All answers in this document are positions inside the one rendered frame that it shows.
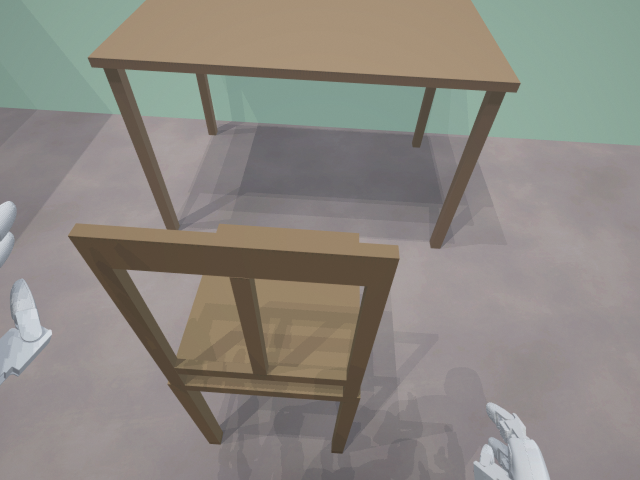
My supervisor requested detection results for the chair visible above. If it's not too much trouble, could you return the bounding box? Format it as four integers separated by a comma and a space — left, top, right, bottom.
68, 223, 400, 454

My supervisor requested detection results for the left robot hand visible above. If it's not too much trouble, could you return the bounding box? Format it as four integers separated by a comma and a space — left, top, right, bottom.
0, 201, 52, 385

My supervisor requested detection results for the table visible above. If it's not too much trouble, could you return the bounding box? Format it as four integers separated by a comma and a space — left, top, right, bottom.
88, 0, 521, 249

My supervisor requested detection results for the right robot hand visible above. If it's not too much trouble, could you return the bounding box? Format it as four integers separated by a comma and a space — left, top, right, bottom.
473, 402, 550, 480

